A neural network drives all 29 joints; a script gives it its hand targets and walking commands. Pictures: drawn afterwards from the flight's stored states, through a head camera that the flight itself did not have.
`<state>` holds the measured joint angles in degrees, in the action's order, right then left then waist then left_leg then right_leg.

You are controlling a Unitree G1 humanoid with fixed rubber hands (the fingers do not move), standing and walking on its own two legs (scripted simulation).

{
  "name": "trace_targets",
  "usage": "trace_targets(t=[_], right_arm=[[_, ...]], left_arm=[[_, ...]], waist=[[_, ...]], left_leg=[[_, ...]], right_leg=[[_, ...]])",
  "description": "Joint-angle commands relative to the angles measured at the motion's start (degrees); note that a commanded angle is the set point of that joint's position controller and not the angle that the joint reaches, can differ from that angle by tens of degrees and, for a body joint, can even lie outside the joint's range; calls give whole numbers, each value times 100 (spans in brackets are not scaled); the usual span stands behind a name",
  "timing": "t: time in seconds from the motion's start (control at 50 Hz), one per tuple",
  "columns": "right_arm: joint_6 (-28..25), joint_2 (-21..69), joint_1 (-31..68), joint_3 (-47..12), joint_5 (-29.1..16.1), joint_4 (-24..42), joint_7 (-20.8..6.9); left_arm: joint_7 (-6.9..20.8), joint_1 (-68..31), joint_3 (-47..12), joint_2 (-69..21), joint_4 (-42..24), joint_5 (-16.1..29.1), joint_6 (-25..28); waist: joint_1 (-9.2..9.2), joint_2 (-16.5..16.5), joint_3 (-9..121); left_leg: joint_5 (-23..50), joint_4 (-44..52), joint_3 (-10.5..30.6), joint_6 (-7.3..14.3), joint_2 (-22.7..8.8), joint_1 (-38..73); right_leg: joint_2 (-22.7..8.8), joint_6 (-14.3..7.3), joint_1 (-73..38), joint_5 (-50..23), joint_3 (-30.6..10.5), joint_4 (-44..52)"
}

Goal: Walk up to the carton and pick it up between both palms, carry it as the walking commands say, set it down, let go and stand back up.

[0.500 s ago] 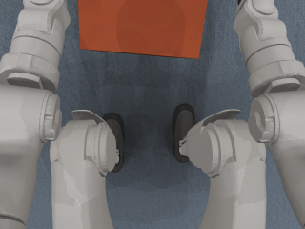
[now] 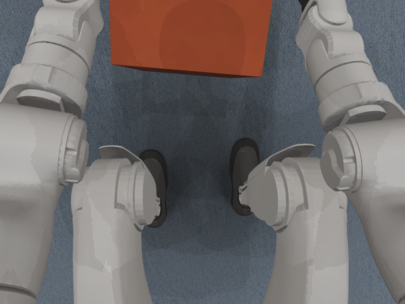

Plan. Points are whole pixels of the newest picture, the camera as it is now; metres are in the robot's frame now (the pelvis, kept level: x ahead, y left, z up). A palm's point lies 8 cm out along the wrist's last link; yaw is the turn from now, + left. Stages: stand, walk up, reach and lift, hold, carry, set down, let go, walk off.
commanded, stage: reach and lift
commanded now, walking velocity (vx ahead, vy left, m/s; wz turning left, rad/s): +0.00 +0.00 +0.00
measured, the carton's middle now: (191, 8) +0.53 +0.02 -0.25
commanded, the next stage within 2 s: none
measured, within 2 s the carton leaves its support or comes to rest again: leaves its support in 0.92 s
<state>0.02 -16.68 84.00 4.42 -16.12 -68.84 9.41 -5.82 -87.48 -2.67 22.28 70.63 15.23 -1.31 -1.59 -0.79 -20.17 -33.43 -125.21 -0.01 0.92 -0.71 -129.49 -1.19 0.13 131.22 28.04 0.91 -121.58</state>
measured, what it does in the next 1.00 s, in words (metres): stands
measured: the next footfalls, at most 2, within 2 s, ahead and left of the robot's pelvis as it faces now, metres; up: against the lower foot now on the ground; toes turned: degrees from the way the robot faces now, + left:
none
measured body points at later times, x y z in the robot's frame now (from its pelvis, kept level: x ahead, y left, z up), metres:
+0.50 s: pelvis +0.00 +0.00 +0.00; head +0.38 +0.03 +0.24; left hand +0.57 +0.16 -0.18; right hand +0.56 -0.14 -0.19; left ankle +0.11 +0.11 -0.34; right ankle +0.13 -0.12 -0.34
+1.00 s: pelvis +0.01 +0.00 -0.01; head +0.37 +0.03 +0.26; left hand +0.57 +0.15 -0.18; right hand +0.56 -0.15 -0.16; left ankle +0.11 +0.12 -0.34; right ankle +0.13 -0.13 -0.34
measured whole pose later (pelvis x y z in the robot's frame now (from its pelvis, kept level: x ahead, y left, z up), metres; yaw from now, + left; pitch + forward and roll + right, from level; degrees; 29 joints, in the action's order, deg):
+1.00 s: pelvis +0.01 +0.00 -0.01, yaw +2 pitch +39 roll -2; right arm 11.5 -11.2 78.6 16.4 -5.7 -55.8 8.8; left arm -6.4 -80.0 7.4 14.8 56.6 1.6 -12.5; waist -2.9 -1.2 -14.8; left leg -34.5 -128.0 1.5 -0.3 2.5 -132.1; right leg 2.6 3.6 132.3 31.8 -1.2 -125.4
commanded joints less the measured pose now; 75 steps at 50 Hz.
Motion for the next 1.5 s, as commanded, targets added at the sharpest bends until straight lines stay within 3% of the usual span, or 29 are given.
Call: trace_targets(t=[0.0, 0.06, 0.22, 0.28, 0.36, 0.4, 0.44, 0.5, 0.58, 0.74, 0.84, 0.96, 1.08, 1.28, 1.48], right_arm=[[-116, -286, 1291, 4, 23, 486, 39], [-135, -145, 1302, -40, 50, 474, 76], [-216, 249, 1154, 99, 305, 406, 108], [-249, 719, 1301, -10, 289, 492, -4], [-195, 1980, 1789, -213, 361, 626, -358], [-107, 2979, 2271, -330, 435, 734, -660], [60, 3959, 2537, -309, 638, 918, -1011], [308, 4532, 2715, -183, 889, 1131, -1316], [575, 5214, 2597, -93, 1049, 1365, -1595], [809, 5963, 2503, -146, 927, 1654, -1817], [863, 6277, 2737, -481, 622, 2094, -1824], [1006, 6505, 2985, -731, 479, 2640, -1776], [1221, 6615, 3032, -659, 832, 2725, -1759], [1478, 6512, 3196, -579, 1345, 3135, -1736], [1687, 6841, 2957, -698, 1379, 3249, -1810]], left_arm=[[-42, -1558, 26, 407, -517, -35, 114], [-70, -1626, -50, 250, -594, -51, 130], [-44, -1701, -351, -429, -751, 40, 154], [26, -1822, -519, -952, -812, 48, 182], [346, -2152, -678, -2376, -831, -70, 114], [635, -2615, -834, -3489, -938, -159, 17], [936, -2777, -814, -4546, -1049, -339, -123], [1191, -2861, -598, -5070, -1168, -613, -311], [1470, -2701, -374, -5702, -1371, -777, -496], [1717, -2630, -353, -6123, -1732, -865, -692], [1706, -2715, -627, -6367, -2292, -839, -759], [1579, -2938, -871, -6587, -2913, -779, -846], [1574, -2762, -535, -6757, -2689, -1166, -1024], [1686, -2338, -147, -7100, -2215, -1471, -1376], [1641, -2209, -176, -7187, -2501, -1631, -1506]], waist=[[-4, 290, 6748], [-35, 331, 6834], [-332, 542, 6801], [-313, 605, 6764], [-337, 622, 6637], [-383, 662, 6543], [-384, 648, 6400], [-407, 650, 6276], [-420, 520, 6215], [-219, 496, 6445], [-91, 507, 7387], [-124, 648, 8523], [-50, 531, 8286], [-290, 341, 8279], [-98, 326, 8757]], left_leg=[[1449, 1168, 110, -187, 253, 2932], [1503, 1160, 83, -204, 298, 3000], [1707, 1159, 98, -264, 425, 3087], [1814, 1176, 131, -248, 469, 3178], [1860, 1158, 177, -212, 541, 3162], [1581, 1215, 175, -183, 584, 3051], [1749, 1092, 149, -196, 680, 3110], [1414, 1053, 50, -177, 751, 2935], [1582, 879, -51, -163, 808, 2749], [1717, 772, -153, -94, 806, 2716], [2113, 734, -192, -99, 792, 3215], [2605, 765, -228, -140, 821, 3982], [1996, 1015, -333, -115, 827, 3472], [1591, 1368, -298, -118, 883, 3220], [1967, 1613, -293, -126, 938, 3554]], right_leg=[[370, 182, -3777, -1491, 60, 579], [413, 179, -3859, -1550, 67, 582], [492, 120, -3840, -1722, 100, 596], [521, 94, -3726, -1740, 121, 590], [574, 74, -3519, -1723, 142, 566], [591, 52, -3378, -1502, 180, 544], [673, 56, -3107, -1465, 243, 471], [689, 47, -3013, -1179, 333, 424], [741, 56, -3078, -1356, 373, 315], [815, 46, -3139, -1539, 366, 229], [859, 85, -3474, -1905, 399, 186], [894, 122, -3584, -2134, 469, 276], [910, 150, -3539, -1683, 463, 556], [904, 184, -3776, -1355, 492, 1005], [974, 220, -3998, -1686, 477, 1193]])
